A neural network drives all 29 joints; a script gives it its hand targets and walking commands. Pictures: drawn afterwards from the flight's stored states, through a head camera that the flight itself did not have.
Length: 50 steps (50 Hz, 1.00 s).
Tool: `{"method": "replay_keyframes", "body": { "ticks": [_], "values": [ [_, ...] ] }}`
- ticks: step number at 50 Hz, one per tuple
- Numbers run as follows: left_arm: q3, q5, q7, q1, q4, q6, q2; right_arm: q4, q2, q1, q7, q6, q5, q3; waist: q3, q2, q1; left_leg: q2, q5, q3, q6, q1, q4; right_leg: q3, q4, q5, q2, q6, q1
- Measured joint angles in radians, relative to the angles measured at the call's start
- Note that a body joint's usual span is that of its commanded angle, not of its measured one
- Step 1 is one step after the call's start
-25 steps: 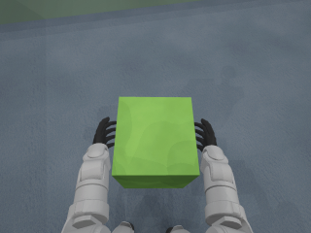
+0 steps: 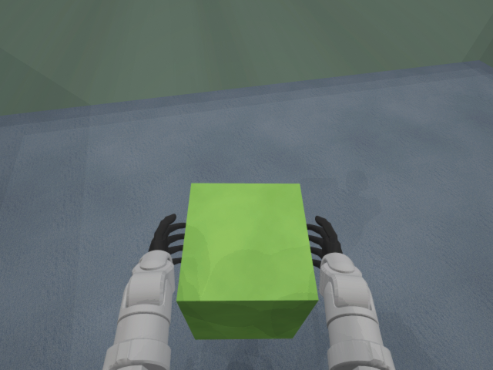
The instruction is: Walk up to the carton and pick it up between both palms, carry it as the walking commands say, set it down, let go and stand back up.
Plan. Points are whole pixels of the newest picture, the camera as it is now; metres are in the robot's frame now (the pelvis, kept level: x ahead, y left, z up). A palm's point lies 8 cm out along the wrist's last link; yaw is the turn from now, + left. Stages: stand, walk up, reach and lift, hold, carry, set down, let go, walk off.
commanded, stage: reach and lift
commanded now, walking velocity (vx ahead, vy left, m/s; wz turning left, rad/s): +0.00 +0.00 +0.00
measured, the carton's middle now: (244, 265) +0.34 +0.01 -0.06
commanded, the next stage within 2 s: hold in 1.26 s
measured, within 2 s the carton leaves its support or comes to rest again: neither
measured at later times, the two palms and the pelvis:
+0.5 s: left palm (157, 255) +0.29 +0.14 +0.05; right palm (343, 258) +0.29 -0.15 +0.06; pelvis +0.00 +0.00 +0.00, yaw +0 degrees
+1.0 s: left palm (160, 249) +0.30 +0.14 +0.06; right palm (344, 258) +0.29 -0.15 +0.06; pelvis +0.00 +0.00 +0.01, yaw +0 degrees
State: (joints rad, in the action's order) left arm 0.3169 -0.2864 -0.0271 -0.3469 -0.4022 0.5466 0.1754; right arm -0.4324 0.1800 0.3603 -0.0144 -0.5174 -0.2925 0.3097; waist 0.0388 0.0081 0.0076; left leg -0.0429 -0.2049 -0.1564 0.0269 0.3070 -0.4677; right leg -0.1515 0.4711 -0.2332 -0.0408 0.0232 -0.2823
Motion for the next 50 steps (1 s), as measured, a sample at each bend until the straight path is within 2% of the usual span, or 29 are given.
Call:
{"method": "replay_keyframes", "body": {
  "ticks": [14, 21, 33, 50],
  "values": [
    [-0.058, 0.016, -0.005, 0.040, 0.075, 0.140, -0.012, 0.081, -0.013, -0.040, -0.007, -0.146, 0.022, -0.057, -0.023, -0.002, 0.003, 0.011, 0.012, 0.002, 0.002, -0.185, 0.069, 0.005, -0.062, 0.010, 0.001, -0.009, 0.181],
    [-0.049, 0.008, 0.000, 0.026, 0.079, 0.188, -0.010, 0.088, -0.008, -0.023, -0.005, -0.200, 0.015, -0.046, -0.025, -0.001, -0.004, 0.013, 0.018, 0.000, 0.002, -0.219, 0.081, 0.010, -0.076, 0.016, 0.003, -0.010, 0.218],
    [-0.048, -0.006, 0.005, 0.011, 0.081, 0.201, -0.005, 0.099, -0.005, -0.013, 0.005, -0.214, 0.001, -0.032, -0.036, -0.003, -0.015, 0.009, 0.020, 0.010, -0.004, -0.204, 0.072, 0.007, -0.078, 0.024, 0.008, -0.003, 0.206],
    [-0.078, -0.008, 0.002, 0.018, 0.108, 0.216, -0.005, 0.138, -0.012, -0.038, 0.018, -0.223, 0.000, -0.047, -0.031, -0.002, -0.014, 0.007, 0.019, 0.020, -0.009, -0.213, 0.086, 0.004, -0.089, 0.022, 0.014, -0.001, 0.212]
  ]
}}
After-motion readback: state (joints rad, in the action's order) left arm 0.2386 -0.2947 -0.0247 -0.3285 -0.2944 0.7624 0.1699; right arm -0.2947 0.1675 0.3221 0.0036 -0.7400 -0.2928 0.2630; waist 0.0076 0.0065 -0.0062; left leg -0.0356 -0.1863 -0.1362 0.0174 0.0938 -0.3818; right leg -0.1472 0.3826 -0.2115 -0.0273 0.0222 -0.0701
